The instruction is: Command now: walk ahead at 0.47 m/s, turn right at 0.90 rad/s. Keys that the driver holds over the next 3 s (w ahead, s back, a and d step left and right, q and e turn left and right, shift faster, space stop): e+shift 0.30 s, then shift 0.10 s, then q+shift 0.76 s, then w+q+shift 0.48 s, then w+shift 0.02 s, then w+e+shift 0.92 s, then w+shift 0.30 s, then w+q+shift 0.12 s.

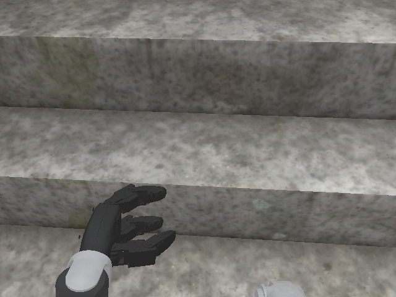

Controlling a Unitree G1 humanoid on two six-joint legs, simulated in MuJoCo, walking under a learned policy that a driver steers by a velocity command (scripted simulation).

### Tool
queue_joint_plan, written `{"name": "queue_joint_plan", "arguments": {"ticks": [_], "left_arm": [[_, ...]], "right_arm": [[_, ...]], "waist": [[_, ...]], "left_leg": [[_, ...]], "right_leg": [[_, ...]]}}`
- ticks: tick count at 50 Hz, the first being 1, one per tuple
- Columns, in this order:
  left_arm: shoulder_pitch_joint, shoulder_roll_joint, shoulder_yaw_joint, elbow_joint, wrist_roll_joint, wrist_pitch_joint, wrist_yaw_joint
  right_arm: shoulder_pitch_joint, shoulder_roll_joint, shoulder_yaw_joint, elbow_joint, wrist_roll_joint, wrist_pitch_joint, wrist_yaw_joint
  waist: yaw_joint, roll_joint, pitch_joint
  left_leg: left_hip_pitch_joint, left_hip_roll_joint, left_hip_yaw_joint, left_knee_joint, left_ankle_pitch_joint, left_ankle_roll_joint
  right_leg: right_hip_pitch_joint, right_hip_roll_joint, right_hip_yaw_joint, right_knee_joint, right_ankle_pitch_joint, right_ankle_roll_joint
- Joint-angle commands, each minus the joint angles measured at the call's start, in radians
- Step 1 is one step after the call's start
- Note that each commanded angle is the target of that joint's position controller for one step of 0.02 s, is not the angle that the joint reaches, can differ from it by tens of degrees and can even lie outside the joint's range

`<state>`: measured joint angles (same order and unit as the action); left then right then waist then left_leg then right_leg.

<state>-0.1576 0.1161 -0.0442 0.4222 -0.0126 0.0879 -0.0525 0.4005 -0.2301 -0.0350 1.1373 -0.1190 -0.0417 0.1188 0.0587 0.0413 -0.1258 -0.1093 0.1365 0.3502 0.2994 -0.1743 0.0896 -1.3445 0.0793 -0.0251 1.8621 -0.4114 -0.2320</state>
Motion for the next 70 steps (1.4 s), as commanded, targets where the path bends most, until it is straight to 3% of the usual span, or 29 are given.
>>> {"name": "queue_joint_plan", "arguments": {"ticks": [1, 3, 4, 5, 7, 8, 10, 18, 21, 23, 25, 26, 27, 29, 31, 32, 33, 36, 38, 42, 51, 54, 55, 56, 58, 60, 61, 69, 70], "left_arm": [[0.331, 0.042, -0.025, 0.025, -0.014, 0.106, -0.111], [0.475, 0.206, 0.043, 0.155, -0.032, 0.091, -0.103], [0.655, 0.258, 0.069, 0.238, 0.017, 0.114, -0.039], [0.317, 0.317, 0.124, 0.210, 0.025, -0.009, 0.043], [0.276, 0.256, 0.116, 0.275, 0.068, -0.042, 0.099], [0.505, 0.120, 0.035, 0.378, 0.055, -0.063, -0.002], [0.545, 0.072, 0.016, 0.485, 0.017, -0.125, -0.033], [0.699, 0.233, 0.048, 0.453, 0.115, -0.160, -0.019], [0.728, 0.248, 0.046, 0.365, 0.080, -0.181, -0.007], [0.570, 0.305, 0.063, 0.269, 0.017, -0.179, -0.015], [0.556, 0.327, 0.074, 0.299, 0.025, -0.171, -0.020], [0.774, 0.226, 0.122, 0.402, -0.037, -0.156, 0.114], [0.628, 0.401, 0.112, 0.397, -0.016, -0.193, 0.012], [0.610, 0.314, 0.109, 0.394, 0.043, -0.184, -0.086], [0.460, 0.339, 0.127, 0.402, 0.012, -0.120, -0.068], [0.334, 0.326, 0.123, 0.329, -0.019, -0.102, -0.052], [0.316, 0.241, 0.087, 0.331, 0.003, -0.119, -0.027], [0.183, 0.190, 0.039, 0.250, 0.083, -0.136, 0.064], [0.192, 0.167, 0.015, 0.217, 0.097, -0.130, 0.076], [0.071, 0.200, 0.020, 0.130, 0.080, -0.126, 0.068], [0.012, 0.232, 0.070, 0.035, 0.070, -0.145, 0.096], [0.096, 0.097, 0.049, 0.039, 0.033, -0.124, 0.017], [0.216, 0.077, 0.060, 0.154, 0.034, -0.117, -0.031], [0.264, 0.315, 0.126, 0.134, 0.009, -0.106, 0.000], [0.099, 0.357, 0.132, 0.076, 0.066, -0.083, -0.016], [0.119, 0.123, 0.040, 0.108, 0.051, -0.064, 0.003], [0.111, 0.040, 0.011, 0.113, 0.046, -0.076, 0.029], [0.256, 0.161, 0.042, 0.148, -0.001, -0.203, 0.065], [0.325, 0.224, 0.099, 0.266, 0.081, -0.235, 0.101]], "right_arm": [[-0.214, -0.398, -0.068, -0.095, -0.038, 0.022, 0.087], [-0.229, -0.327, -0.071, -0.154, -0.005, -0.002, 0.032], [-0.142, -0.150, -0.032, -0.151, -0.059, 0.021, 0.051], [-0.295, -0.132, -0.034, -0.417, 0.112, -0.029, -0.016], [-0.328, 0.040, 0.023, -0.489, 0.039, -0.029, -0.078], [-0.147, -0.081, -0.011, -0.324, 0.098, 0.008, -0.051], [-0.267, -0.025, 0.021, -0.420, 0.056, -0.026, -0.070], [-0.521, 0.029, 0.059, -0.618, 0.129, -0.024, -0.110], [-0.618, -0.014, 0.046, -0.685, 0.138, -0.008, -0.126], [-0.665, 0.019, 0.065, -0.711, 0.101, 0.010, -0.088], [-0.614, 0.057, 0.060, -0.693, 0.067, 0.092, -0.027], [-0.493, 0.174, 0.079, -0.555, 0.092, 0.102, -0.148], [-0.488, 0.054, 0.058, -0.667, 0.110, 0.106, -0.031], [-0.287, -0.090, 0.006, -0.510, 0.092, 0.104, -0.027], [-0.217, -0.130, -0.037, -0.564, -0.015, 0.132, -0.068], [-0.094, -0.134, -0.023, -0.485, 0.002, 0.097, -0.093], [-0.135, -0.101, -0.011, -0.416, 0.041, 0.053, -0.088], [-0.267, 0.107, 0.043, -0.359, 0.111, -0.058, -0.088], [-0.287, 0.076, 0.040, -0.388, 0.134, -0.081, -0.125], [-0.087, -0.037, 0.026, -0.406, 0.074, -0.050, -0.137], [-0.010, -0.031, 0.047, -0.538, 0.144, -0.069, -0.160], [-0.084, -0.152, -0.010, -0.530, 0.191, -0.032, -0.150], [-0.037, -0.139, -0.027, -0.496, 0.128, 0.001, -0.119], [0.055, -0.028, -0.015, -0.607, 0.014, 0.008, -0.068], [0.141, -0.078, -0.023, -0.515, 0.090, 0.009, -0.075], [-0.013, -0.055, 0.001, -0.467, 0.121, 0.011, -0.089], [-0.026, 0.000, 0.025, -0.418, 0.084, -0.004, -0.091], [-0.092, -0.152, -0.018, -0.297, 0.062, -0.052, 0.006], [-0.311, -0.151, -0.074, -0.465, 0.078, 0.035, -0.073]], "waist": [[0.273, 0.319, -0.226], [0.213, 0.105, -0.305], [0.200, -0.108, -0.409], [0.009, -0.261, -0.327], [-0.050, -0.124, -0.117], [0.012, -0.190, -0.072], [-0.079, -0.094, -0.002], [-0.092, -0.034, -0.043], [-0.057, -0.104, -0.031], [-0.114, -0.088, -0.036], [-0.141, -0.156, -0.089], [0.003, -0.041, -0.074], [-0.176, -0.406, -0.087], [-0.092, 0.051, -0.363], [-0.305, 0.324, -0.210], [-0.311, 0.082, -0.058], [-0.203, -0.029, 0.083], [-0.060, -0.201, -0.013], [-0.066, -0.016, -0.076], [-0.124, 0.032, -0.113], [-0.177, 0.118, -0.083], [-0.059, -0.038, -0.007], [-0.098, -0.057, -0.035], [-0.167, -0.409, -0.191], [-0.165, -0.210, -0.149], [-0.124, -0.125, -0.020], [-0.143, -0.060, -0.036], [-0.108, -0.126, -0.036], [-0.151, -0.031, 0.099]], "left_leg": [[0.074, 0.378, -0.081, -0.029, 2.195, 0.383], [0.157, 0.259, -0.066, 0.357, 2.138, 0.341], [-0.245, 0.156, -0.174, 0.786, 1.323, 0.237], [-0.457, -0.174, -0.252, 1.291, 0.146, -0.031], [-0.751, -0.221, -0.498, 1.696, 0.106, -0.052], [-1.095, -0.281, -0.747, 1.695, 0.228, 0.018], [-1.133, -0.244, -0.609, 1.701, 0.066, 0.028], [-1.281, -0.235, -0.415, 1.953, -0.100, -0.089], [-1.356, -0.220, -0.382, 1.932, -0.241, -0.150], [-1.153, -0.206, -0.270, 1.491, -0.375, -0.127], [-0.754, -0.242, -0.174, 1.214, -0.377, -0.141], [-0.593, -0.314, -0.032, 1.188, -0.655, -0.043], [-0.671, -0.274, -0.142, 0.969, -0.369, -0.111], [-0.386, -0.240, -0.634, 0.679, -0.088, 0.099], [-0.440, 0.065, -1.289, 0.291, -0.312, 0.367], [-0.458, -0.001, -1.424, 0.250, -0.517, 0.314], [-0.443, -0.030, -1.263, 0.308, -0.542, 0.261], [-0.477, -0.183, -0.801, 0.396, -0.204, 0.154], [-0.483, -0.222, -0.750, 0.343, -0.066, 0.127], [-0.404, -0.191, -0.841, 0.352, 0.130, 0.153], [-0.373, -0.106, -1.067, 0.567, 0.255, 0.140], [-0.529, -0.236, -0.961, 0.404, -0.207, 0.095], [-0.730, -0.350, -0.876, 0.611, -0.504, 0.002], [-0.987, -0.472, -0.711, 0.798, -0.446, -0.210], [-1.098, -0.359, -0.719, 1.670, -0.298, -0.282], [-1.055, -0.296, -0.700, 1.627, 0.012, -0.137], [-0.981, -0.256, -0.658, 1.604, 0.106, -0.108], [-0.821, -0.146, -0.468, 1.492, 0.110, -0.071], [-0.848, -0.181, -0.331, 1.402, 0.190, -0.083]], "right_leg": [[0.440, 0.076, -0.077, -0.425, 0.199, 0.037], [0.659, 0.223, -0.094, -0.910, 0.341, 0.059], [1.011, 0.177, 0.303, -1.106, 0.695, -0.103], [1.123, 0.048, 0.694, -1.175, 0.012, -0.146], [0.966, 0.026, 0.731, -1.331, -0.248, -0.048], [1.069, -0.040, 0.713, -1.302, 0.124, -0.002], [1.002, -0.014, 0.581, -1.274, 0.517, 0.012], [0.961, -0.035, 0.648, -1.338, 0.614, 0.117], [1.013, -0.098, 0.727, -1.351, 0.758, 0.067], [0.909, -0.116, 0.681, -1.453, 0.935, 0.062], [0.816, -0.215, 0.664, -1.597, 1.281, -0.010], [1.135, -0.196, 0.375, -1.620, 1.652, 0.136], [1.179, -0.272, 0.574, -1.472, 2.134, 0.001], [1.175, -0.171, 0.426, -1.201, 2.053, 0.165], [0.782, 0.065, 0.437, -0.291, 0.290, 0.335], [0.524, 0.130, 0.483, 0.004, 0.338, 0.244], [0.347, 0.102, 0.484, 0.025, 0.415, 0.168], [0.409, -0.055, 0.278, -0.261, 0.186, 0.176], [0.447, -0.040, 0.234, -0.248, 0.112, 0.235], [0.371, -0.022, 0.205, -0.275, 0.075, 0.307], [0.447, -0.041, 0.279, -0.402, -0.057, 0.294], [0.853, 0.003, 0.013, -1.434, -0.221, 0.323], [1.192, -0.058, 0.067, -1.354, 0.315, 0.299], [1.394, -0.371, 0.669, -1.275, 0.733, -0.019], [1.165, -0.521, 0.694, -1.212, 0.734, -0.089], [0.870, -0.371, 0.425, -1.283, -0.131, 0.077], [0.810, -0.309, 0.336, -1.232, -0.092, 0.108], [0.878, -0.345, 0.128, -1.265, -0.113, 0.102], [0.942, -0.367, 0.156, -1.245, -0.252, 0.134]]}}
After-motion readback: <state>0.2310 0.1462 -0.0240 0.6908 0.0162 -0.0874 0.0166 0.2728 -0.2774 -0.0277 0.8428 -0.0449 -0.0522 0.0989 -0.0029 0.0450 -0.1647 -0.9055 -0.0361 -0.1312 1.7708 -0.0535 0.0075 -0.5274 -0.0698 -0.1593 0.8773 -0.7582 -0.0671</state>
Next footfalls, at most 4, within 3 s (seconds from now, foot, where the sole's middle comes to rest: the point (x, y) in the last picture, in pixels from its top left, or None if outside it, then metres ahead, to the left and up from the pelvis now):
0.06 right None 0.18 -0.10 -0.58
0.56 left None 0.37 -0.01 -0.37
1.08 right None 0.32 -0.36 -0.37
1.68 left None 0.12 -0.16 -0.58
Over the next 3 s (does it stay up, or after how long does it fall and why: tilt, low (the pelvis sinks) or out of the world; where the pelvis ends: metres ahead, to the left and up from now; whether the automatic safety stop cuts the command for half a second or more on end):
stays up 0.69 -0.15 0.62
